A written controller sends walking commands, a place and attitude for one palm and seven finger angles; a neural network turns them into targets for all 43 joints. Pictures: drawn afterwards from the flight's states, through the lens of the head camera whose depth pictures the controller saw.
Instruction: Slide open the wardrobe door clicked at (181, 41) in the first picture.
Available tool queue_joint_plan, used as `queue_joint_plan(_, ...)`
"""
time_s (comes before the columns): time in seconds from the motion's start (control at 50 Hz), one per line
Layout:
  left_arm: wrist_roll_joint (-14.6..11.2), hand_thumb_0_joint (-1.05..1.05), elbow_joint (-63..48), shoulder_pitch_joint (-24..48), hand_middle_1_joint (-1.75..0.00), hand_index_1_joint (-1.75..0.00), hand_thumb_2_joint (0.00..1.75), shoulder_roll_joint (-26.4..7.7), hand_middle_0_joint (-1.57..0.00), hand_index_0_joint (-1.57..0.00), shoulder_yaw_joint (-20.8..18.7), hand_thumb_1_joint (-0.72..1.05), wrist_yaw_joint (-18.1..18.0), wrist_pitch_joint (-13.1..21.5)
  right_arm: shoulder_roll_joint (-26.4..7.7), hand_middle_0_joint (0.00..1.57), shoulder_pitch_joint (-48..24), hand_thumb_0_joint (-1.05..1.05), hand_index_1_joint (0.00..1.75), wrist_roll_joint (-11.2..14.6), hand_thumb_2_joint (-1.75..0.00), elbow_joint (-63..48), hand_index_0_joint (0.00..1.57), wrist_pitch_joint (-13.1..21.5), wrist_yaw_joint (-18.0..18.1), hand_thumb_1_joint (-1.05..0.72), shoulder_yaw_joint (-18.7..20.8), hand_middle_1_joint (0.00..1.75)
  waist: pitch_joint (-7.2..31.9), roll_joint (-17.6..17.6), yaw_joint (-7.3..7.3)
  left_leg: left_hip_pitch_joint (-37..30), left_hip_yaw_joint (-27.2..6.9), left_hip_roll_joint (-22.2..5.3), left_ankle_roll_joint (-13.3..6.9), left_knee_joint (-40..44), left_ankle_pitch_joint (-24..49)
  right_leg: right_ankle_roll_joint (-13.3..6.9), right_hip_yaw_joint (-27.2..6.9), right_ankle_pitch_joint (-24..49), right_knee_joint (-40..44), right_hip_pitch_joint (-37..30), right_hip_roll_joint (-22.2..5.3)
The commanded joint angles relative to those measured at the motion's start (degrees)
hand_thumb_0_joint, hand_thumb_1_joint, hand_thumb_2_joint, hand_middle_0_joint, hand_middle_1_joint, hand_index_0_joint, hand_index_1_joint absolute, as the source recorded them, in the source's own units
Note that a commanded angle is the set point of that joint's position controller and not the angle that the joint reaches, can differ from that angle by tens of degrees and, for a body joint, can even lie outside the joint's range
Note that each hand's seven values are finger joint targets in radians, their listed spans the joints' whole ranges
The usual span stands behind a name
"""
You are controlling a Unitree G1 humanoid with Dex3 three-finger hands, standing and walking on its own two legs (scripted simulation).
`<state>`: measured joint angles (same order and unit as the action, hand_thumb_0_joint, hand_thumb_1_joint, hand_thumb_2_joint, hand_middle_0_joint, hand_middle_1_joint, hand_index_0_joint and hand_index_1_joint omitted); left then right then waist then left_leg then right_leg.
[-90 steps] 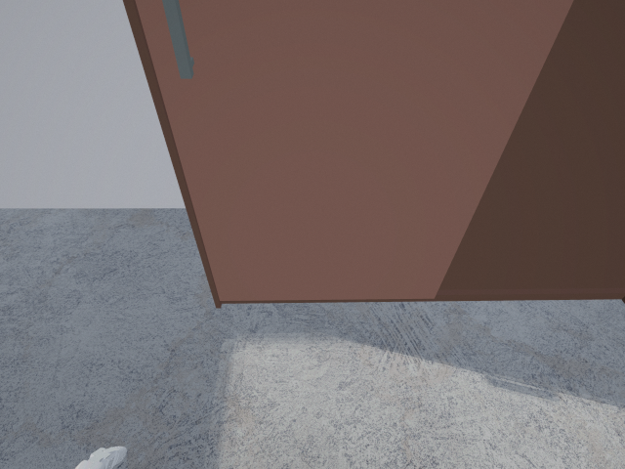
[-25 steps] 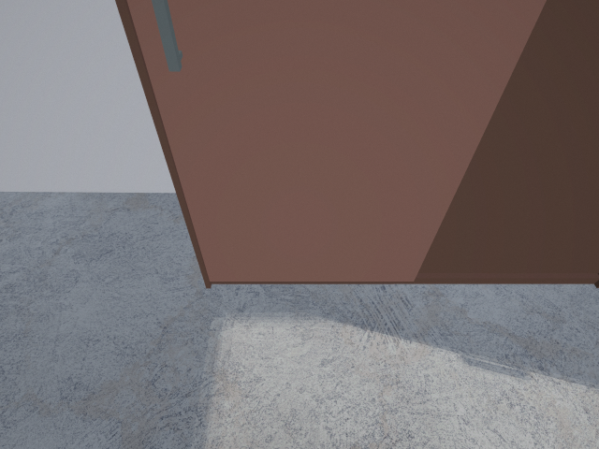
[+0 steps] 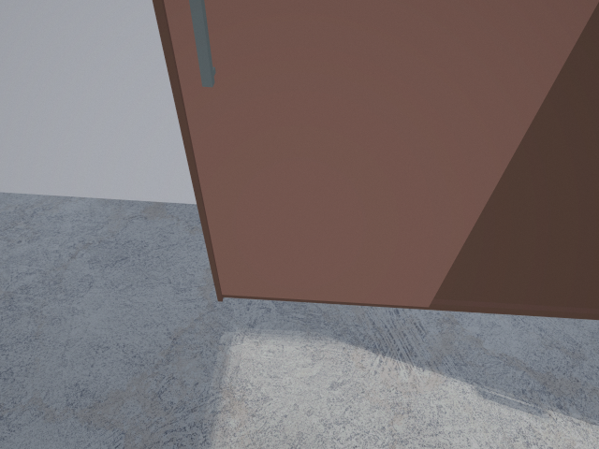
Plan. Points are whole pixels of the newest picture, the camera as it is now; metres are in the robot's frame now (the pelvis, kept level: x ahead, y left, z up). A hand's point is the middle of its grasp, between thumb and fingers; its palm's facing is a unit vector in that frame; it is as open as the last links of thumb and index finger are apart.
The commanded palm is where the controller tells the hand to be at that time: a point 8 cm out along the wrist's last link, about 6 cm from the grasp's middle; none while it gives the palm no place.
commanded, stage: take the last steps up to it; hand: left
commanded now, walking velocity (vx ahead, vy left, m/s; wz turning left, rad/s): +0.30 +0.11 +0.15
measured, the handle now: (203, 26) +0.77 +0.25 +0.24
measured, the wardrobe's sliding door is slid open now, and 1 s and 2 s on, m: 0.00 0.00 0.00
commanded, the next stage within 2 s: come to a stop and stand still in 0.62 s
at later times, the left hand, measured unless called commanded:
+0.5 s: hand (147, 426) +0.19 +0.26 -0.17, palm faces +0.04 -0.99 -0.17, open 7.3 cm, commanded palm none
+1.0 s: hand (173, 349) +0.32 +0.26 -0.18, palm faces +0.09 -0.96 -0.26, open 7.2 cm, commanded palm none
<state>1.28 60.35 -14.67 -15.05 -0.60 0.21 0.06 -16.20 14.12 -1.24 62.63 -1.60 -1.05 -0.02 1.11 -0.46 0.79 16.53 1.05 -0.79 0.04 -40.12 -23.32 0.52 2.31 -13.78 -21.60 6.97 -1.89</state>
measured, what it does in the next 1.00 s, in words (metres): walks ahead: left foot, then right foot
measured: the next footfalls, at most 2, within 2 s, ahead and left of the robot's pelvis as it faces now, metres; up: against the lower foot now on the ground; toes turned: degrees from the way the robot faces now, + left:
left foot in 0.12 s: +0.09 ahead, +0.15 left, +0.00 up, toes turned +7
right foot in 0.68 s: +0.37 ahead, -0.04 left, +0.00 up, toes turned -5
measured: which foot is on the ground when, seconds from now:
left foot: up 0.00-0.10, down 0.12-0.70, up 0.72-1.00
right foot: down 0.00-0.12, up 0.14-0.66, down 0.68-1.00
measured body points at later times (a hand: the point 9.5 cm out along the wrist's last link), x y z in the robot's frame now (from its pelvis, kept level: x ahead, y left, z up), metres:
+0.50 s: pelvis +0.14 +0.08 +0.00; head +0.15 +0.08 +0.45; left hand +0.19 +0.31 -0.16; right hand +0.04 -0.10 -0.16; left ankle +0.05 +0.14 -0.74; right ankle +0.23 -0.04 -0.69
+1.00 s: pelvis +0.28 +0.06 -0.01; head +0.31 +0.05 +0.44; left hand +0.32 +0.31 -0.15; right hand +0.36 -0.19 -0.16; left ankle +0.32 +0.20 -0.68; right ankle +0.33 -0.03 -0.74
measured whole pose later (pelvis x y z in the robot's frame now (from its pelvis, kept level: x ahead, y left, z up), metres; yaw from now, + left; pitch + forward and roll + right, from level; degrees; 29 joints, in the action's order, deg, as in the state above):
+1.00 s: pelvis +0.28 +0.06 -0.01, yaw +2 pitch -1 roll +0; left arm 1.2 56.9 -11.7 -9.8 -3.1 -2.3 -0.3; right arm -11.8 8.2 -1.2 56.3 -3.1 1.1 3.9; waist -5.8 1.3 0.3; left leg 31.2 -0.2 -2.3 3.6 -59.0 -21.4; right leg -3.1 7.8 -12.3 -30.7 17.2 -1.7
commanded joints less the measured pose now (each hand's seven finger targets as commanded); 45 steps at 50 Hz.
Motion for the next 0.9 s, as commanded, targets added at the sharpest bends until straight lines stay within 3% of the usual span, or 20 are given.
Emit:
queue_joint_plan(0.0, 0.59, 0.00, -3.15, -1.70, -0.30, -0.30, 0.90, -12.65, -0.20, -0.20, -4.11, 0.90, -1.03, 1.99, -3.99, 0.20, -1.09, 0.00, 0.30, 0.50, -0.90, -6.17, 0.20, 2.45, -0.45, -0.90, 2.23, 0.30, -6.68, -6.31, -0.17, 8.24, -0.03, -3.96, -0.26, 0.69, -0.54, -9.72, -13.21, -10.82, 10.25, 1.00, -18.29)
queue_joint_plan(0.04, 0.39, 0.00, -3.43, -0.04, -0.30, -0.30, 0.90, -11.28, -0.20, -0.20, -4.11, 0.90, -0.86, 1.71, -2.13, 0.20, 5.46, 0.00, 0.30, 0.58, -0.90, -4.59, 0.20, 2.78, -0.37, -0.90, 2.28, 0.30, -5.84, -6.87, -3.10, -4.49, 3.92, -1.65, 0.03, 9.36, 6.41, -6.69, -6.48, -12.66, 5.98, 9.26, -14.40)
queue_joint_plan(0.06, 0.26, 0.00, -3.58, -0.02, -0.30, -0.30, 0.90, -9.58, -0.20, -0.20, -3.88, 0.90, -0.76, 1.30, -2.43, 0.20, 10.33, 0.00, 0.30, 0.61, -0.90, -3.09, 0.20, 3.00, -0.02, -0.90, 2.45, 0.30, -4.55, -3.28, -4.58, -11.65, 4.87, -0.13, 0.36, 12.64, 7.14, -4.95, -2.63, -14.20, 0.40, 13.45, -10.64)
queue_joint_plan(0.08, 0.01, 0.00, -3.79, -0.67, -0.30, -0.30, 0.90, -6.16, -0.20, -0.20, -3.05, 0.90, -0.49, 0.90, -5.37, 0.20, 15.96, 0.00, 0.30, 0.52, -0.90, -1.59, 0.20, 3.30, 0.49, -0.90, 3.36, 0.30, -3.49, 8.46, -6.35, -16.77, -1.47, -2.89, -0.10, 17.25, 0.26, -2.94, 1.54, -15.00, -12.19, 18.97, -6.13)
queue_joint_plan(0.1, -0.38, 0.00, -5.71, -0.91, -0.30, -0.30, 0.90, -1.51, -0.20, -0.20, -2.23, 0.90, -0.31, 0.44, -10.20, 0.20, 20.81, 0.00, 0.30, -0.35, -0.90, -0.75, 0.20, 3.60, 1.04, -0.90, 4.82, 0.30, -5.26, 24.53, -7.45, -16.51, -23.43, -16.46, -4.52, 29.57, -12.21, 0.28, 6.99, -22.32, -30.64, 29.25, 1.28)
queue_joint_plan(0.12, 0.03, 0.00, -7.71, 2.41, -0.30, -0.30, 0.90, -1.18, -0.20, -0.20, -1.98, 0.90, -0.55, 0.68, -10.80, 0.20, 21.22, 0.00, 0.30, -0.15, -0.90, -0.82, 0.20, 3.36, 1.68, -0.90, 4.56, 0.30, -8.30, 18.87, -6.77, -11.39, -30.26, -19.77, -7.88, 34.80, -15.70, -0.90, 0.41, -21.67, -39.22, 32.20, 0.56)
queue_joint_plan(0.18, 0.58, 0.00, -4.35, 0.18, -0.30, -0.30, 0.90, -1.72, -0.20, -0.20, -2.87, 0.90, 0.40, 1.26, -3.64, 0.20, 11.95, 0.00, 0.30, 0.21, -0.90, -3.23, 0.20, 4.30, 2.03, -0.90, 2.74, 0.30, -8.34, 4.93, -2.45, -6.50, -21.32, -15.80, -7.92, 33.39, -8.16, -1.70, -2.04, -7.11, -46.23, 30.86, -5.00)
queue_joint_plan(0.22, 0.57, 0.00, -2.83, -2.80, -0.30, -0.30, 0.90, 0.52, -0.20, -0.20, -2.68, 0.90, 0.56, 1.26, -1.44, 0.20, 12.60, 0.00, 0.30, 0.34, -0.90, -2.56, 0.20, 5.59, 2.41, -0.90, 2.16, 0.30, -6.98, 2.57, -1.41, -8.09, -14.41, -13.09, -6.42, 32.42, 5.52, -0.51, -1.52, -1.77, -44.82, 29.07, -5.12)
queue_joint_plan(0.38, 0.29, 0.00, -4.92, 1.95, -0.30, -0.30, 0.90, 2.19, -0.20, -0.20, -3.35, 0.90, 0.45, 0.69, 2.95, 0.20, 18.36, 0.00, 0.30, 0.72, -0.90, 1.54, 0.20, 6.86, 3.43, -0.90, 2.12, 0.30, -8.24, 2.92, -2.06, -17.78, -8.21, -13.91, -10.25, 31.52, 24.97, 1.26, -0.16, 2.69, -35.91, 36.15, -5.42)
queue_joint_plan(0.52, -0.08, 0.00, -7.96, 11.00, -0.30, -0.30, 0.90, 4.98, -0.20, -0.20, -2.95, 0.90, 0.43, 1.52, 3.88, 0.20, 21.63, 0.00, 0.30, -0.07, -0.90, 3.85, 0.20, 6.47, 3.75, -0.90, 2.11, 0.30, -11.06, 5.01, -4.62, -18.53, -3.81, -12.91, -9.39, 26.68, 40.71, -0.66, 3.64, 2.22, -20.42, 30.19, -2.83)
queue_joint_plan(0.56, -0.07, 0.00, -7.77, 9.65, -0.30, -0.30, 0.90, 5.11, -0.20, -0.20, -2.94, 0.90, 0.25, 1.77, 3.07, 0.20, 20.61, 0.00, 0.30, -0.13, -0.90, 3.97, 0.20, 6.18, 3.78, -0.90, 2.36, 0.30, -10.18, 5.67, -3.70, -17.73, -2.38, -12.90, -9.12, 23.49, 47.62, -1.79, 5.05, 0.74, -16.92, 24.34, -0.91)
queue_joint_plan(0.6, 0.15, 0.00, -5.92, 2.57, -0.30, -0.30, 0.90, 3.94, -0.20, -0.20, -3.35, 0.90, -0.08, 2.33, 1.99, 0.20, 19.12, 0.00, 0.30, 0.13, -0.90, 3.61, 0.20, 5.99, 3.78, -0.90, 2.63, 0.30, -6.58, 4.51, -0.39, -16.56, -0.97, -12.14, -7.77, 15.05, 57.64, -2.95, 6.60, 1.91, -12.89, 14.06, 1.98)
queue_joint_plan(0.62, 0.30, 0.00, -3.70, -4.43, -0.30, -0.30, 0.90, 2.77, -0.20, -0.20, -3.74, 0.90, -0.27, 2.76, 1.14, 0.20, 17.52, 0.00, 0.30, 0.45, -0.90, 3.25, 0.20, 5.93, 3.70, -0.90, 2.90, 0.30, -2.93, 4.49, 2.84, -14.62, 0.58, -10.59, -6.13, 7.71, 56.20, -3.26, 6.65, 6.08, -9.24, 5.29, 2.51)
queue_joint_plan(0.64, 0.58, 0.00, -1.70, -11.93, -0.30, -0.30, 0.90, -0.20, -0.20, -0.20, -4.54, 0.90, -0.67, 3.54, 1.81, 0.20, 16.71, 0.00, 0.30, 0.96, -0.90, 2.34, 0.20, 6.02, 3.28, -0.90, 3.04, 0.30, 2.37, 0.97, 5.87, -6.63, 1.52, -8.20, -4.29, -4.06, 47.19, -5.51, 0.85, 10.77, -8.05, -7.75, -2.25)
queue_joint_plan(0.66, 0.74, 0.00, -0.31, -18.02, -0.30, -0.30, 0.90, -5.55, -0.20, -0.20, -5.99, 0.90, -1.36, 4.22, 4.68, 0.20, 18.81, 0.00, 0.30, 1.56, -0.90, 0.82, 0.20, 6.46, 2.74, -0.90, 2.85, 0.30, 9.57, -11.59, 6.59, 7.43, 4.95, 0.54, -1.60, -21.90, 15.69, -12.38, -21.66, 22.05, -4.46, -21.00, -18.40)
queue_joint_plan(0.68, -0.52, 0.00, -0.18, -17.85, -0.30, -0.30, 0.90, -7.25, -0.20, -0.20, -6.19, 0.90, -1.60, 4.03, 4.20, 0.20, 18.41, 0.00, 0.30, 1.39, -0.90, -0.22, 0.20, 5.89, 2.92, -0.90, 3.13, 0.30, 9.77, -9.33, 4.55, 11.68, 1.23, 2.45, -1.50, -35.05, -8.69, -17.50, -30.50, 27.60, 1.40, -18.66, -25.75)
queue_joint_plan(0.7, -0.71, 0.00, -1.42, -12.26, -0.30, -0.30, 0.90, -5.55, -0.20, -0.20, -5.92, 0.90, -1.90, 3.50, 4.75, 0.20, 15.75, 0.00, 0.30, 1.15, -0.90, -0.30, 0.20, 5.45, 3.08, -0.90, 3.44, 0.30, 3.92, -3.18, 3.57, 13.45, -1.95, -1.07, -2.00, -35.92, -6.69, -17.63, -24.86, 20.96, 3.28, -11.92, -24.04)
queue_joint_plan(0.76, -0.25, 0.00, -3.87, -1.61, -0.30, -0.30, 0.90, 1.24, -0.20, -0.20, -3.17, 0.90, -2.55, 3.32, 7.48, 0.20, 11.56, 0.00, 0.30, 0.47, -0.90, -0.63, 0.20, 2.68, 2.99, -0.90, 2.44, 0.30, -4.91, 0.47, -1.04, 6.51, -2.90, -4.50, 0.02, -28.93, -0.85, -12.32, -11.63, 32.95, 5.06, 11.57, -18.67)
queue_joint_plan(0.82, 0.30, 0.00, -5.20, -0.20, -0.30, -0.30, 0.90, 0.18, -0.20, -0.20, -3.74, 0.90, -3.44, 2.05, 8.36, 0.20, 11.96, 0.00, 0.30, 0.49, -0.90, -1.39, 0.20, -0.57, 2.88, -0.90, 2.96, 0.30, -1.97, -2.03, -2.73, 4.85, -1.22, -2.95, 1.90, -21.60, 0.45, -10.66, -2.79, 41.40, 1.15, 12.92, -15.62)
queue_joint_plan(0.88, 0.08, 0.00, -5.45, -0.97, -0.30, -0.30, 0.90, -2.09, -0.20, -0.20, -4.34, 0.90, -3.46, 1.11, 5.70, 0.20, 7.19, 0.00, 0.30, 0.02, -0.90, -3.88, 0.20, -1.69, 2.37, -0.90, 3.84, 0.30, -0.46, -4.46, -1.10, 8.69, -0.86, -1.95, 3.19, -21.43, 2.30, -11.48, -4.13, 43.35, -0.43, 9.14, -16.29)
